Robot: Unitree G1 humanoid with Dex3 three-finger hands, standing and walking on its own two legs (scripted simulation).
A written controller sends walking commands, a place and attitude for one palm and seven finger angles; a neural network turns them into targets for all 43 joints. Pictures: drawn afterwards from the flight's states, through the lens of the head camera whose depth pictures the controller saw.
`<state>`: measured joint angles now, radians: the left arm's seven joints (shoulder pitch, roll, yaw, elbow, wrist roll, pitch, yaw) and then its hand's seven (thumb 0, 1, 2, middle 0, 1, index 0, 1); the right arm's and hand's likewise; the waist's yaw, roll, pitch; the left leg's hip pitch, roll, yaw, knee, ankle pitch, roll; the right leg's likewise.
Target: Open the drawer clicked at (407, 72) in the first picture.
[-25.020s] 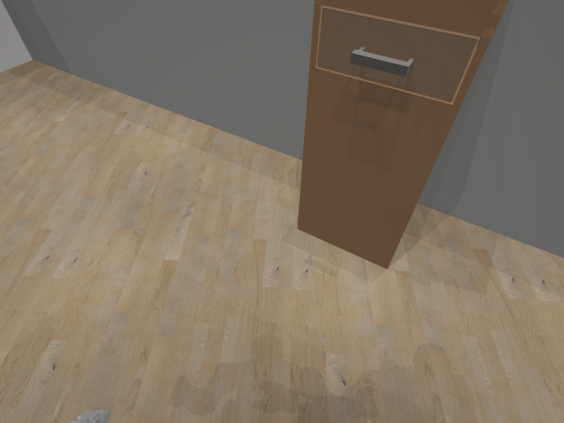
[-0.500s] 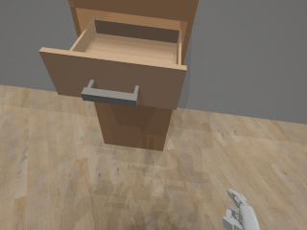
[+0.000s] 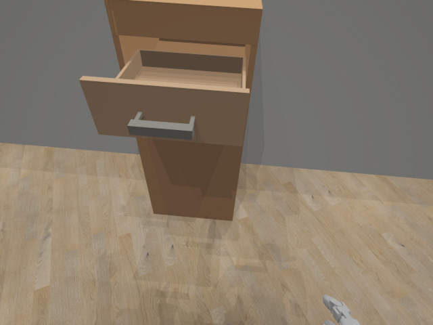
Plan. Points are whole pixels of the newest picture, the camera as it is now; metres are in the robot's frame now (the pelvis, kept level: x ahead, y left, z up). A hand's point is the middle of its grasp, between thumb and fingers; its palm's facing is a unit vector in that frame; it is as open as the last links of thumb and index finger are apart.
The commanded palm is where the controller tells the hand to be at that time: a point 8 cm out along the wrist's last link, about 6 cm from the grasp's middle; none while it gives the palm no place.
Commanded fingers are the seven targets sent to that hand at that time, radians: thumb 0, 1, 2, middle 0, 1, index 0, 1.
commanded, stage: stop stepping back and stand still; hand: left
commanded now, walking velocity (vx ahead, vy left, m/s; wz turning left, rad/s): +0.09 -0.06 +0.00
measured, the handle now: (163, 123) +0.53 +0.14 +0.10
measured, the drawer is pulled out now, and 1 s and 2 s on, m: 0.27 0.27 0.27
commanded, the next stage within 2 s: let the arm hang, fingers relaxed in 0.26 s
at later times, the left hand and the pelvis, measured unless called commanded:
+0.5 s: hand (77, 245) +0.25 +0.26 +0.04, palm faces +0.20 -0.85 -0.49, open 7.4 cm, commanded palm none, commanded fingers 0.00 0.90 0.90 -0.20 -0.30 -0.20 -0.30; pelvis +0.00 +0.00 +0.00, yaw +1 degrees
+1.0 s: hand out of the picture -0.07 +0.16 -0.16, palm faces +0.08 -0.97 -0.22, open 7.3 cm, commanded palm none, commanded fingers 0.00 0.90 0.90 -0.20 -0.30 -0.20 -0.30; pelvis +0.00 -0.01 +0.01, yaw +2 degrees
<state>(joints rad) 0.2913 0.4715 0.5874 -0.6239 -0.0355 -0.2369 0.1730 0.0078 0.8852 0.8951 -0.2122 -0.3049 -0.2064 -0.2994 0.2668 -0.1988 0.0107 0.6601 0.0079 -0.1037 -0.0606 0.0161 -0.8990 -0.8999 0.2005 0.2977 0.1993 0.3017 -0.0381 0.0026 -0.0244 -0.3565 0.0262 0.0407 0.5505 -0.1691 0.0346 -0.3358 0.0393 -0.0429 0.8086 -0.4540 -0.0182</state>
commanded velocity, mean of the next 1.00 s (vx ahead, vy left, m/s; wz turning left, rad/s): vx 0.01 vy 0.02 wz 0.00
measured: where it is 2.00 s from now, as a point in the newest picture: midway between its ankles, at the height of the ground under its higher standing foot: outside the picture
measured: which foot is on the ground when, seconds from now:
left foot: down 0.00-0.10, up 0.12-0.30, down 0.32-1.00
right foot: up 0.00-0.08, down 0.10-1.00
